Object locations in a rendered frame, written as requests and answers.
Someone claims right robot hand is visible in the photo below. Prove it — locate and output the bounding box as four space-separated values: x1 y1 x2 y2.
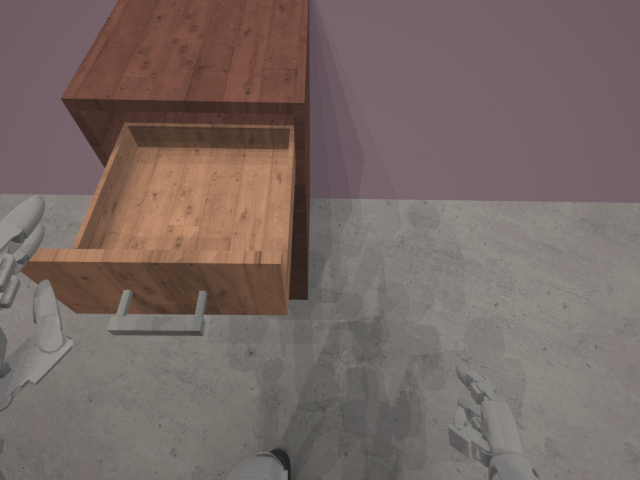
448 365 526 468

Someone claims handle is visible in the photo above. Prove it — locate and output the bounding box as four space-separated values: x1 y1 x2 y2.
107 290 207 336

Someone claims robot left shin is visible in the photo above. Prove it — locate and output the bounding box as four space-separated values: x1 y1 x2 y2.
255 452 282 466

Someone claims cabinet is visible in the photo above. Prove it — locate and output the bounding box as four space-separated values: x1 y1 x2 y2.
61 0 310 300

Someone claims right robot forearm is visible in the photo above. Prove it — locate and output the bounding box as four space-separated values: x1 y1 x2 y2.
488 453 540 480

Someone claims left robot hand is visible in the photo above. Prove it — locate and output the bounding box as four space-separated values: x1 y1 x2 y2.
0 195 73 412

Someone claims drawer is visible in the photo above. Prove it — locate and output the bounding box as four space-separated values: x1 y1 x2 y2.
21 123 296 315

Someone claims left robot thigh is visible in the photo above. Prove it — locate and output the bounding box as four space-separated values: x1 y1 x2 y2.
226 456 288 480

